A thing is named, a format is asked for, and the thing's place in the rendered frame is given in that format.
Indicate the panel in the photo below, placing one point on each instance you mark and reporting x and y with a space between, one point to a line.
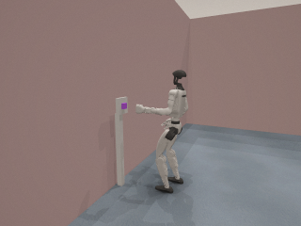
119 139

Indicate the button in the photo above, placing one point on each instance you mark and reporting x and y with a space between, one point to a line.
124 106

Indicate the right robot upper arm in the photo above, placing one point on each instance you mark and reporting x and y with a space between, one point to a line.
185 105

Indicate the robot left forearm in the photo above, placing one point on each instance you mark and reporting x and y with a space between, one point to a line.
158 111

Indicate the left robot hand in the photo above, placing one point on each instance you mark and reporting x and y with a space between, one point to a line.
139 109

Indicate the right robot hand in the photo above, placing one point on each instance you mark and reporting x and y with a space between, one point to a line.
167 123

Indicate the left robot foot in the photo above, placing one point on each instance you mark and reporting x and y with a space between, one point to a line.
163 189

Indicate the left robot upper arm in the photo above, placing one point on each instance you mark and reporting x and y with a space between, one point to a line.
172 95

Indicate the robot torso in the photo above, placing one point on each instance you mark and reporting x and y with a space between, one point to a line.
177 111

